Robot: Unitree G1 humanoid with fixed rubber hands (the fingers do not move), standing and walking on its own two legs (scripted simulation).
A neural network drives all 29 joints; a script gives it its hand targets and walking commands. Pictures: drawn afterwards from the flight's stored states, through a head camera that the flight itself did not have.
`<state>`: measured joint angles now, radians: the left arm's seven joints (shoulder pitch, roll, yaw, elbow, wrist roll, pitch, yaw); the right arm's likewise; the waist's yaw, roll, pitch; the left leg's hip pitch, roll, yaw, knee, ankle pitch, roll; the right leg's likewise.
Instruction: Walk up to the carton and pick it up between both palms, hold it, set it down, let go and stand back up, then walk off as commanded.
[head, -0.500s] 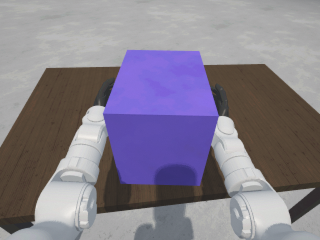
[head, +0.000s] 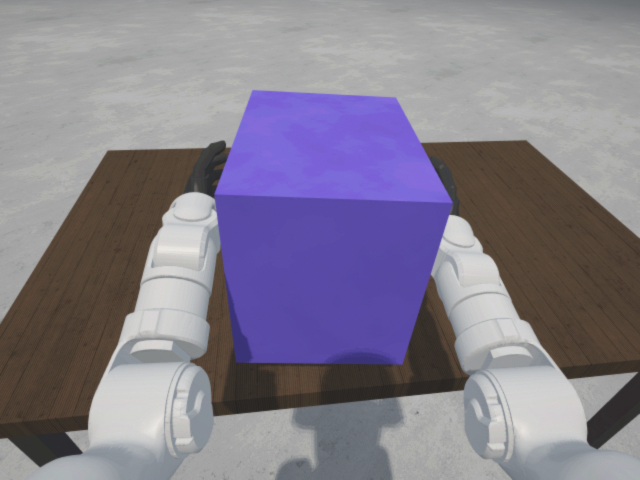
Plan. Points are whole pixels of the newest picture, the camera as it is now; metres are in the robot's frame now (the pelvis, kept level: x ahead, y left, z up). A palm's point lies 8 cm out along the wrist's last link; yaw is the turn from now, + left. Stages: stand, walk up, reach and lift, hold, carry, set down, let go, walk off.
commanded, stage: reach and lift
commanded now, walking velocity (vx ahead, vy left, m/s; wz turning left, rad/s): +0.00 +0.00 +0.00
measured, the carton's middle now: (322, 218) +0.41 -0.05 +0.16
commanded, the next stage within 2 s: hold in 1.38 s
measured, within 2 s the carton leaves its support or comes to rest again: neither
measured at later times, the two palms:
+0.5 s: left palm (176, 191) +0.39 +0.13 +0.22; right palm (427, 185) +0.39 -0.18 +0.22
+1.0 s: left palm (161, 183) +0.39 +0.14 +0.24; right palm (420, 170) +0.39 -0.16 +0.24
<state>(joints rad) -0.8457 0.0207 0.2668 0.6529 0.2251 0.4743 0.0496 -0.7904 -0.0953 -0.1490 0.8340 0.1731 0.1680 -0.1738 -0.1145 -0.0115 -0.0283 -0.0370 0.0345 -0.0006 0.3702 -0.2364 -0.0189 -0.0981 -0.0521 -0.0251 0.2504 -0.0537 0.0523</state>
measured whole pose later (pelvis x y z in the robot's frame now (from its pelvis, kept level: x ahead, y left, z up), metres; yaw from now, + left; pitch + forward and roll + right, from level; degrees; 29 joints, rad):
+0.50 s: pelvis +0.00 -0.02 +0.00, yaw +2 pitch -5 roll -1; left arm -0.85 0.05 0.31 0.50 0.20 0.62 0.03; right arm -0.90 -0.11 -0.08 0.79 0.24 0.32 -0.21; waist -0.11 -0.02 -0.04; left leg -0.05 0.04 -0.05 0.38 -0.23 -0.04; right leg -0.10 -0.04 -0.06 0.28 -0.08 0.03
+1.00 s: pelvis +0.01 +0.00 +0.00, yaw +2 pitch -5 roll -2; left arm -0.80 0.03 0.26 0.34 0.20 0.76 0.06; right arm -0.89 -0.16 -0.02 0.69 0.35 0.45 -0.23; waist -0.11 0.00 -0.07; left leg -0.05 0.04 -0.06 0.43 -0.28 -0.02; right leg -0.08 -0.03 -0.04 0.26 -0.09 0.05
